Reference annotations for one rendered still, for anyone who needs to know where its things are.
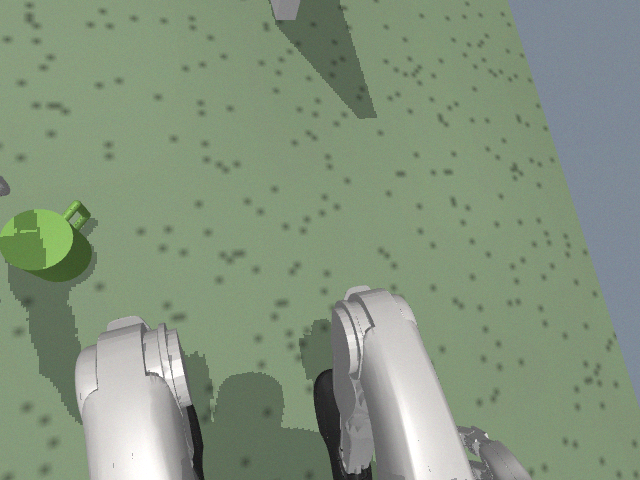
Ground right robot foot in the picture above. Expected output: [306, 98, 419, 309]
[314, 369, 372, 480]

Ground left robot foot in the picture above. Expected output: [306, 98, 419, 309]
[186, 404, 204, 480]

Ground mug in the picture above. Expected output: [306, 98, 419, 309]
[0, 200, 92, 282]

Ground right robot hand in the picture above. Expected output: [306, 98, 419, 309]
[456, 426, 532, 480]

